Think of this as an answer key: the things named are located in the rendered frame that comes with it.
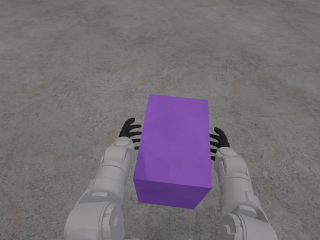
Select right robot forearm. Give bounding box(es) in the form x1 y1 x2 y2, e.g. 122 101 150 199
214 147 272 226

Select right robot upper arm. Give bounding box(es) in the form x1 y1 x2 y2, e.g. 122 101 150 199
216 212 278 240

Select carton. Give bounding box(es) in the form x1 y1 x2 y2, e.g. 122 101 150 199
133 94 212 209

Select left robot forearm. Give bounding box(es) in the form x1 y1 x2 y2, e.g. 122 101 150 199
64 136 135 238

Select left robot hand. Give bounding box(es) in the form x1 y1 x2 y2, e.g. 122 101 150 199
119 117 142 150

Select right robot hand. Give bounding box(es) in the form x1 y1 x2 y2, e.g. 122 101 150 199
209 127 230 161

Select left robot upper arm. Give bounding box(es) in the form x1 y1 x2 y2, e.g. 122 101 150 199
50 201 125 240

